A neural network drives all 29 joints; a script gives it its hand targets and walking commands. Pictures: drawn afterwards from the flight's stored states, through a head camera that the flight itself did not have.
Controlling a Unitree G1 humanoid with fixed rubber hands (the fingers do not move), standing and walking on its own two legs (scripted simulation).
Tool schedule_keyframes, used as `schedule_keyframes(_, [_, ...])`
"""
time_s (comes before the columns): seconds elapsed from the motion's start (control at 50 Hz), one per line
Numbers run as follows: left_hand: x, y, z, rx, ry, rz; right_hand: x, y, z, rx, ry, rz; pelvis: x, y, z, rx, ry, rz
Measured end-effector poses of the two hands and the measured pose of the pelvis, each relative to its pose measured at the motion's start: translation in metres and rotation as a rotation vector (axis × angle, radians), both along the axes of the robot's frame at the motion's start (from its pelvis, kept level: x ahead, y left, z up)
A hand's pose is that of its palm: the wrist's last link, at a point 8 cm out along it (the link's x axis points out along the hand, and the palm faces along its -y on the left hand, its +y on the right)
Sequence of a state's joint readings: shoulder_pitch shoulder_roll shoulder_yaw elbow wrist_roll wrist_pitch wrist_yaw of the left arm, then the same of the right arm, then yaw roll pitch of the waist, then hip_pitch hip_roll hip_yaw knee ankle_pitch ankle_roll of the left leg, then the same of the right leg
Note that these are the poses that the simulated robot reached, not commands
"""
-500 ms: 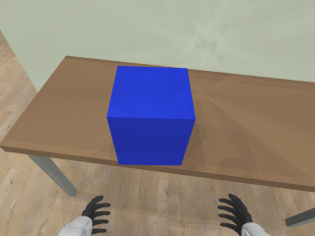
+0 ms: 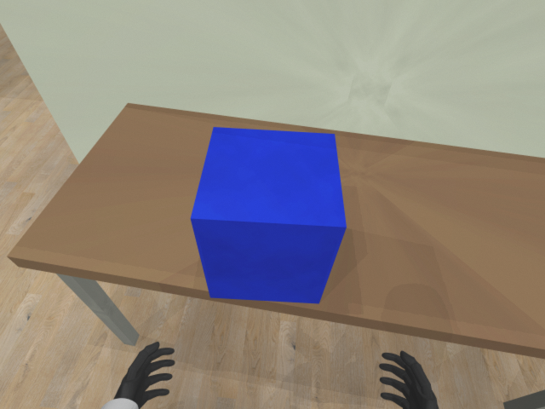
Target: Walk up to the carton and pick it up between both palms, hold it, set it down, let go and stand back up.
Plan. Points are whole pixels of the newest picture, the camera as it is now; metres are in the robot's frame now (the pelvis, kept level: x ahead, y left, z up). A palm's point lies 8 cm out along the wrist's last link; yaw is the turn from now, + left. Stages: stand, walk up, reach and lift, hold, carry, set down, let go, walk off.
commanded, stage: reach and lift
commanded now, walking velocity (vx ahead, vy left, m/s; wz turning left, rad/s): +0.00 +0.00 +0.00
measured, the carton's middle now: (269, 220) +0.43 +0.04 -0.01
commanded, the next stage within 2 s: none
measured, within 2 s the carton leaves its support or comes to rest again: neither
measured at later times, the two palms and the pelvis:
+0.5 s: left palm (123, 368) +0.18 +0.23 -0.06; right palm (414, 379) +0.19 -0.19 -0.05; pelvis +0.01 +0.00 +0.00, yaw +1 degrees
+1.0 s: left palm (130, 317) +0.25 +0.24 -0.03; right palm (403, 327) +0.26 -0.18 -0.02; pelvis +0.01 +0.00 -0.01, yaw +1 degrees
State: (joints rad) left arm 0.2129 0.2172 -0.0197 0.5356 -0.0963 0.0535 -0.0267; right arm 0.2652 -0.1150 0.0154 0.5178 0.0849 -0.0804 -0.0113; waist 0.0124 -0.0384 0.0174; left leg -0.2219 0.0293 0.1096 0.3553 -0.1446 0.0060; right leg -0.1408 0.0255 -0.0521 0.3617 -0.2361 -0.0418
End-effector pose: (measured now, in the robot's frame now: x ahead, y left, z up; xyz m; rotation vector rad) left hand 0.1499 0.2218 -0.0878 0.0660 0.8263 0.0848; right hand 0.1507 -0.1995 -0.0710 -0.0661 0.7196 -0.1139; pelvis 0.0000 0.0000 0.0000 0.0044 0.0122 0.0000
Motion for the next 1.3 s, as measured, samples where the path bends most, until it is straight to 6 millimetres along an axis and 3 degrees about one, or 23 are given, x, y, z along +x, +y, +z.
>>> schedule_keyframes(0.1, [0.001,0.001,-0.001,-0.001,-0.061,0.007,0.006,-0.002,0.003,-0.001,-0.031,-0.008,0.003,-0.002,0.0,0.0,0.01,0.004])
schedule_keyframes(0.3, [0.025,0.01,0.021,0.021,-0.217,-0.016,0.021,0.016,0.007,0.054,-0.153,-0.011,0.009,0.001,-0.001,-0.002,-0.003,0.008])
schedule_keyframes(0.48, [0.032,0.013,0.029,0.015,-0.303,-0.007,0.037,0.011,0.02,0.03,-0.247,-0.002,0.007,0.001,-0.002,-0.001,-0.021,0.011])
schedule_keyframes(0.68, [0.053,0.012,0.04,0.019,-0.424,-0.017,0.05,0.014,0.025,0.047,-0.315,-0.009,0.004,-0.001,-0.005,0.0,-0.02,0.011])
schedule_keyframes(0.9, [0.084,0.016,0.057,0.02,-0.55,-0.011,0.089,0.017,0.045,0.05,-0.45,0.002,0.004,-0.001,-0.008,0.0,-0.001,0.016])
schedule_keyframes(1.04, [0.103,0.013,0.061,0.013,-0.558,-0.018,0.11,0.021,0.048,0.061,-0.445,-0.004,0.008,0.0,-0.007,-0.002,0.005,0.021])
schedule_keyframes(1.3, [0.138,0.014,0.098,-0.004,-0.58,-0.037,0.139,0.02,0.084,0.062,-0.497,-0.009,0.013,0.004,-0.002,-0.005,-0.015,0.009])
